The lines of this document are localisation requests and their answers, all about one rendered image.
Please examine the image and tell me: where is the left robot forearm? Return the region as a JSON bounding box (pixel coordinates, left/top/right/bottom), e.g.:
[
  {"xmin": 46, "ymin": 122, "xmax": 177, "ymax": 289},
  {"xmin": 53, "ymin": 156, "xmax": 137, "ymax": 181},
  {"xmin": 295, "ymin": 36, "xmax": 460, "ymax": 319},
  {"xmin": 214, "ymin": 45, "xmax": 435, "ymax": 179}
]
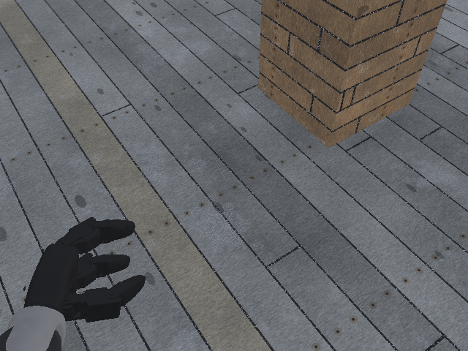
[{"xmin": 0, "ymin": 306, "xmax": 66, "ymax": 351}]

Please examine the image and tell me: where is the robot left hand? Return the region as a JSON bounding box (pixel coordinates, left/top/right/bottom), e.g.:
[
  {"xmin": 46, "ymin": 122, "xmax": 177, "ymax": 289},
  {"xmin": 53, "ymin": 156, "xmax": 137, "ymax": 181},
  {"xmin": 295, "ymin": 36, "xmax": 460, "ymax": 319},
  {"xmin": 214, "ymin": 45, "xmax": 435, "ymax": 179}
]
[{"xmin": 23, "ymin": 217, "xmax": 146, "ymax": 322}]

